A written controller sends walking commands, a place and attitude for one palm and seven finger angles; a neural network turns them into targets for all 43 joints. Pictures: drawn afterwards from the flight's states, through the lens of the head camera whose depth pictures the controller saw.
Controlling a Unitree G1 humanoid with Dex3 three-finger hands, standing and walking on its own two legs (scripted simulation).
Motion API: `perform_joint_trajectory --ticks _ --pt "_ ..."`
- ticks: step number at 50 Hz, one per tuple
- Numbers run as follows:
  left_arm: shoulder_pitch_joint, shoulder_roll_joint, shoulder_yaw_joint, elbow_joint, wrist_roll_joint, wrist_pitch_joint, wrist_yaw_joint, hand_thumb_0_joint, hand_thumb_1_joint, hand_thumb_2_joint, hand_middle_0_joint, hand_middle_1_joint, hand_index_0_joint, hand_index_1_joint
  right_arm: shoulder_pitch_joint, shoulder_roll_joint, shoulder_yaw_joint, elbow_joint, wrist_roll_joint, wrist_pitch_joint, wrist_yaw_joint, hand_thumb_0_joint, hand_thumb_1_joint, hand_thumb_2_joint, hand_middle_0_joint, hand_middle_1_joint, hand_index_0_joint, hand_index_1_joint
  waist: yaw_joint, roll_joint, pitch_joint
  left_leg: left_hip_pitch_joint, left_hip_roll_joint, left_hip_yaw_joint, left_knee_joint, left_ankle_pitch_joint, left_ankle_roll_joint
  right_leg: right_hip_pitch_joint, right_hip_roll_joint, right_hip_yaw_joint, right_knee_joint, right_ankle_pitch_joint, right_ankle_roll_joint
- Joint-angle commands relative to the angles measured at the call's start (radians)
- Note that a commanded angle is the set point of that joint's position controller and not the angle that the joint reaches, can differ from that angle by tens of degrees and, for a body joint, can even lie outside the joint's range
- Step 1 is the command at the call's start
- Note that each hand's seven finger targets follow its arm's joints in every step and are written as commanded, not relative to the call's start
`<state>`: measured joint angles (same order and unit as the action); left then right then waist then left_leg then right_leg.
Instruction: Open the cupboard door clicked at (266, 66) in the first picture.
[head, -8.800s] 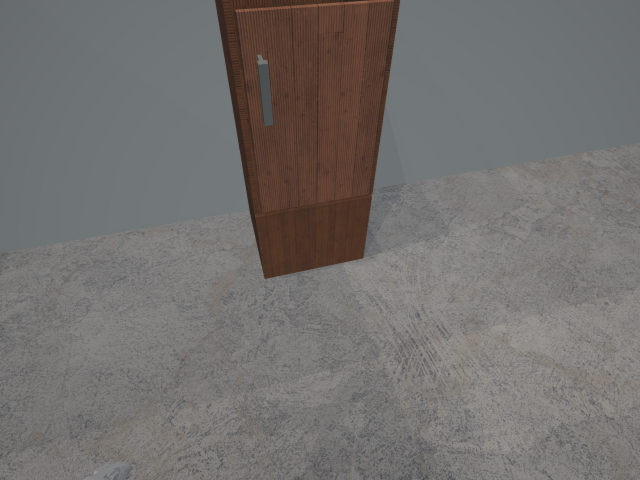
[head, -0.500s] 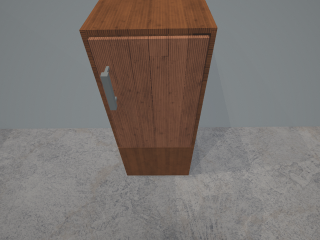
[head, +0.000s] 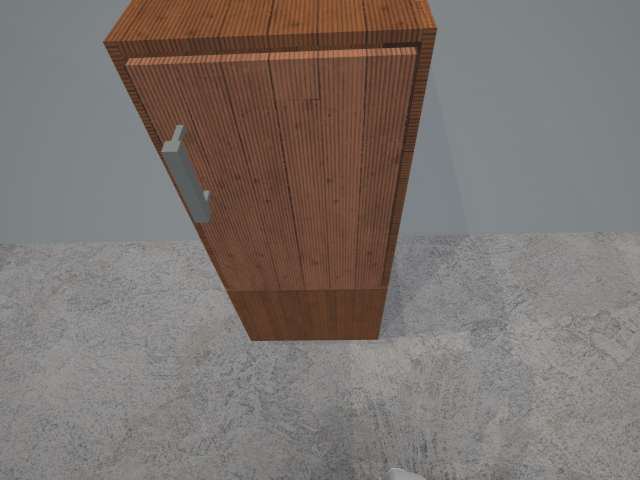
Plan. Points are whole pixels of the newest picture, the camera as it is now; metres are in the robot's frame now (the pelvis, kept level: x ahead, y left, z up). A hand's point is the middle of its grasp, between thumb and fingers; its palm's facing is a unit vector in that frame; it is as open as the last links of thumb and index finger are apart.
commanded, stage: come to a stop and stand still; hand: left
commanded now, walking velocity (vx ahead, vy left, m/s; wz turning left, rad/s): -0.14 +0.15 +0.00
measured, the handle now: (191, 176) +0.53 +0.23 +0.05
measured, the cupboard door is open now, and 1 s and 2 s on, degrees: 0 0 0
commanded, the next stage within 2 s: look again from close up in 0.98 s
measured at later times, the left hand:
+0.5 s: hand out of the picture -0.02 +0.20 -0.16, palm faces +0.10 -0.98 -0.20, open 7.4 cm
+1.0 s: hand out of the picture -0.04 +0.15 -0.16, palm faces +0.04 -0.99 -0.16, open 7.4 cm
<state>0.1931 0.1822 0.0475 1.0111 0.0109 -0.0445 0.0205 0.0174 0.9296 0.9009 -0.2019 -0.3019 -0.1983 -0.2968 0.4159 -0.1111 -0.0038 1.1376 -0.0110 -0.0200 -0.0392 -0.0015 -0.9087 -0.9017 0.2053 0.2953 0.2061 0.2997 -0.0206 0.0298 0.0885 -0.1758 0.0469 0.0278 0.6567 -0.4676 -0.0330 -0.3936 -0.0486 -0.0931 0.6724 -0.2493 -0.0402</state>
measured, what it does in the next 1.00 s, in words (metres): steps on the spot: left foot, then right foot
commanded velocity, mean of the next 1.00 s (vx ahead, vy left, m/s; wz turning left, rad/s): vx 0.02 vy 0.01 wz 0.00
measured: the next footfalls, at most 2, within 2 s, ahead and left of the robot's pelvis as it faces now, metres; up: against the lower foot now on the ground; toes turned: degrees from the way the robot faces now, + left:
left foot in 0.36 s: +0.02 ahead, +0.12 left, +0.00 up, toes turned +4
right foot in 0.66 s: -0.02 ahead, -0.09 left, +0.00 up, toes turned -2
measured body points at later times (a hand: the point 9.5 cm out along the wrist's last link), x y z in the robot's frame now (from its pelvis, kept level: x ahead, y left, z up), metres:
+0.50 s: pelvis -0.04 +0.02 +0.02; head -0.04 +0.02 +0.47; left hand -0.02 +0.26 -0.14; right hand +0.03 -0.21 -0.13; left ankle -0.03 +0.12 -0.72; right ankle -0.02 -0.10 -0.68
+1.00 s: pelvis -0.04 -0.01 +0.01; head -0.06 +0.00 +0.46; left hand -0.04 +0.20 -0.15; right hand -0.02 -0.23 -0.14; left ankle -0.03 +0.11 -0.72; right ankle -0.06 -0.09 -0.72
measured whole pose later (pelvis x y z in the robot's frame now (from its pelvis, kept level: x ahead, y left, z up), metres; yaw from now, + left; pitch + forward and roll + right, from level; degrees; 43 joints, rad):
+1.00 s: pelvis -0.04 -0.01 +0.01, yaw +0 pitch -3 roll +0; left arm 0.34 0.12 -0.01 1.09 0.01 -0.02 0.05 0.02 0.92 0.90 -0.20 -0.30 -0.20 -0.30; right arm 0.29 -0.15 0.00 1.07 -0.01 0.00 -0.03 0.01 -0.93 -0.90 0.20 0.29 0.20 0.30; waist 0.00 0.00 -0.01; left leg -0.21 0.03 0.04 0.55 -0.29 0.00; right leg -0.15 0.04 -0.06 0.51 -0.31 -0.05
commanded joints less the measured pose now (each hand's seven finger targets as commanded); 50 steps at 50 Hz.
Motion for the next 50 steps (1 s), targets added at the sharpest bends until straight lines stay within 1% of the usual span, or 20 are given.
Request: perform_joint_trajectory --ticks 1,3,5,13,15,16,18,19,22,28,30,32,33,34,35,37,38,40,44,50 --pt "0.194 0.153 0.025 0.005 0.008 0.009 0.025 0.0 0.9 0.9 -0.2 -0.3 -0.2 -0.3 0.0 -0.053 -0.036 -0.085 0.011 0.014 -0.016 0.0 -0.9 -0.9 0.2 0.3 0.2 0.3 0.058 -0.238 -0.174 -0.216 -0.015 -0.046 0.395 -0.202 0.029 0.282 -0.367 0.332 -0.2 0.992 -0.225" --pt "0.095 0.114 0.012 -0.026 0.011 0.023 0.029 0.0 0.9 0.9 -0.2 -0.3 -0.2 -0.3 -0.02 -0.056 -0.039 -0.082 0.005 0.033 -0.004 0.0 -0.9 -0.9 0.2 0.3 0.2 0.3 0.031 -0.252 -0.105 -0.243 -0.006 -0.034 0.429 -0.125 0.018 0.192 -0.295 0.246 -0.232 0.806 -0.187" --pt "0.071 0.122 0.02 -0.046 0.013 0.031 0.031 0.0 0.9 0.9 -0.2 -0.3 -0.2 -0.3 -0.027 -0.048 -0.04 -0.081 0.001 0.042 0.009 0.0 -0.9 -0.9 0.2 0.3 0.2 0.3 0.025 -0.178 -0.121 -0.213 -0.016 0.001 0.368 -0.061 0.008 0.159 -0.267 0.204 -0.264 0.634 -0.163" --pt "0.051 0.179 0.045 -0.085 0.024 0.049 0.022 0.0 0.9 0.9 -0.2 -0.3 -0.2 -0.3 -0.104 -0.079 -0.044 -0.158 -0.007 0.039 0.028 0.0 -0.9 -0.9 0.2 0.3 0.2 0.3 0.038 -0.154 -0.119 -0.131 -0.037 0.038 0.075 0.042 0.011 0.09 -0.259 0.284 -0.348 0.082 -0.154" --pt "0.021 0.166 0.042 -0.093 0.018 0.058 0.022 0.0 0.9 0.9 -0.2 -0.3 -0.2 -0.3 -0.033 -0.072 -0.04 -0.144 -0.005 0.029 0.028 0.0 -0.9 -0.9 0.2 0.3 0.2 0.3 -0.002 -0.153 -0.12 0.051 -0.05 0.055 -0.148 0.168 0.023 -0.025 -0.2 0.238 -0.31 -0.077 -0.099" --pt "0.017 0.137 0.033 -0.096 0.011 0.064 0.019 0.0 0.9 0.9 -0.2 -0.3 -0.2 -0.3 -0.002 -0.096 -0.041 -0.133 -0.004 0.023 0.024 0.0 -0.9 -0.9 0.2 0.3 0.2 0.3 -0.017 -0.079 -0.116 0.134 -0.029 0.04 -0.241 0.186 0.032 -0.08 -0.147 0.192 -0.262 -0.162 -0.055" --pt "0.006 0.045 0.01 -0.123 0.002 0.073 0.008 0.0 0.9 0.9 -0.2 -0.3 -0.2 -0.3 -0.053 -0.208 -0.055 -0.18 -0.023 0.02 0.015 0.0 -0.9 -0.9 0.2 0.3 0.2 0.3 -0.011 0.266 -0.01 -0.054 0.265 -0.351 -0.498 -0.025 0.169 -0.148 0.02 0.017 0.015 -0.257 0.041" --pt "0.0 0.055 0.011 -0.119 0.006 0.07 0.004 0.0 0.9 0.9 -0.2 -0.3 -0.2 -0.3 -0.123 -0.21 -0.049 -0.206 -0.028 0.022 0.016 0.0 -0.9 -0.9 0.2 0.3 0.2 0.3 0.005 0.184 0.025 -0.185 0.295 -0.351 -0.528 -0.064 0.224 -0.084 0.002 0.067 0.127 -0.222 0.03" --pt "0.087 0.038 0.007 -0.056 0.025 0.067 -0.012 0.0 0.9 0.9 -0.2 -0.3 -0.2 -0.3 -0.193 -0.169 -0.032 -0.204 -0.024 0.004 0.01 0.0 -0.9 -0.9 0.2 0.3 0.2 0.3 0.05 0.108 0.005 -0.192 0.204 -0.226 -0.502 -0.02 0.195 -0.035 0.011 0.089 0.262 -0.133 0.023" --pt "0.078 0.01 -0.013 -0.045 0.017 0.044 -0.018 0.0 0.9 0.9 -0.2 -0.3 -0.2 -0.3 -0.082 -0.187 -0.039 -0.16 -0.026 -0.001 0.007 0.0 -0.9 -0.9 0.2 0.3 0.2 0.3 -0.01 0.069 -0.017 -0.025 0.201 -0.208 -0.442 0.131 0.209 -0.012 0.017 0.045 0.045 -0.218 0.033" --pt "0.118 0.002 -0.016 -0.024 0.013 0.035 -0.015 0.0 0.9 0.9 -0.2 -0.3 -0.2 -0.3 -0.074 -0.189 -0.039 -0.145 -0.021 0.002 0.006 0.0 -0.9 -0.9 0.2 0.3 0.2 0.3 0.006 0.047 -0.035 -0.022 0.187 -0.182 -0.374 0.217 0.191 0.077 0.027 0.04 -0.125 -0.163 0.035" --pt "0.198 0.03 -0.014 0.016 0.01 0.022 -0.006 0.0 0.9 0.9 -0.2 -0.3 -0.2 -0.3 -0.069 -0.156 -0.03 -0.131 -0.006 -0.002 0.007 0.0 -0.9 -0.9 0.2 0.3 0.2 0.3 0.034 -0.045 -0.099 -0.108 0.112 -0.103 -0.239 0.246 0.123 0.287 -0.021 0.125 -0.307 0.006 0.023" --pt "0.227 0.068 -0.011 0.035 0.012 0.016 0.001 0.0 0.9 0.9 -0.2 -0.3 -0.2 -0.3 -0.086 -0.122 -0.02 -0.136 0.001 -0.005 0.009 0.0 -0.9 -0.9 0.2 0.3 0.2 0.3 0.038 -0.168 -0.088 -0.184 0.035 -0.014 -0.156 0.184 0.077 0.34 -0.119 0.246 -0.339 0.096 -0.01" --pt "0.291 0.084 -0.028 0.062 0.024 0.003 0.044 0.0 0.9 0.9 -0.2 -0.3 -0.2 -0.3 -0.246 -0.156 -0.022 -0.197 0.004 -0.014 0.02 0.0 -0.9 -0.9 0.2 0.3 0.2 0.3 0.08 -0.184 0.005 -0.106 0.001 -0.004 -0.016 0.179 0.025 0.128 -0.144 0.345 -0.366 0.48 -0.003" --pt "0.216 0.122 -0.027 0.032 0.019 -0.008 0.037 0.0 0.9 0.9 -0.2 -0.3 -0.2 -0.3 -0.158 -0.109 -0.009 -0.225 0.001 0.0 0.025 0.0 -0.9 -0.9 0.2 0.3 0.2 0.3 -0.013 -0.117 -0.068 -0.116 -0.005 0.004 -0.014 0.131 0.02 0.214 -0.205 0.267 -0.354 0.565 -0.031" --pt "0.235 0.075 -0.029 0.048 0.006 -0.02 0.042 0.0 0.9 0.9 -0.2 -0.3 -0.2 -0.3 -0.121 -0.091 -0.008 -0.166 -0.002 -0.001 0.023 0.0 -0.9 -0.9 0.2 0.3 0.2 0.3 0.014 -0.278 -0.18 -0.14 -0.02 0.006 -0.044 0.104 0.051 0.378 -0.149 0.214 -0.247 0.817 -0.041" --pt "0.234 0.065 -0.031 0.046 0.003 -0.022 0.045 0.0 0.9 0.9 -0.2 -0.3 -0.2 -0.3 -0.109 -0.102 -0.009 -0.161 -0.001 -0.002 0.02 0.0 -0.9 -0.9 0.2 0.3 0.2 0.3 0.013 -0.276 -0.187 -0.137 -0.017 -0.002 -0.05 0.118 0.057 0.399 -0.147 0.195 -0.229 0.892 -0.044" --pt "0.216 0.076 -0.029 0.036 0.003 -0.016 0.045 0.0 0.9 0.9 -0.2 -0.3 -0.2 -0.3 -0.075 -0.085 -0.007 -0.135 0.002 -0.003 0.015 0.0 -0.9 -0.9 0.2 0.3 0.2 0.3 0.001 -0.117 -0.181 -0.071 -0.02 0.014 -0.12 0.205 0.056 0.366 -0.133 0.177 -0.204 0.826 -0.045" --pt "0.208 0.056 -0.035 0.037 0.003 0.004 0.038 0.0 0.9 0.9 -0.2 -0.3 -0.2 -0.3 -0.076 -0.099 -0.005 -0.109 -0.001 -0.001 0.005 0.0 -0.9 -0.9 0.2 0.3 0.2 0.3 0.008 0.002 -0.041 -0.042 0.039 -0.03 -0.163 0.379 0.064 0.199 -0.072 0.173 -0.252 0.401 -0.019" --pt "0.21 0.054 -0.039 0.042 0.006 0.012 0.03 0.0 0.9 0.9 -0.2 -0.3 -0.2 -0.3 -0.064 -0.101 -0.002 -0.098 -0.002 0.006 0.007 0.0 -0.9 -0.9 0.2 0.3 0.2 0.3 0.006 -0.064 0.035 -0.067 0.038 -0.041 -0.203 0.29 0.064 0.132 -0.053 0.183 -0.329 0.108 -0.014"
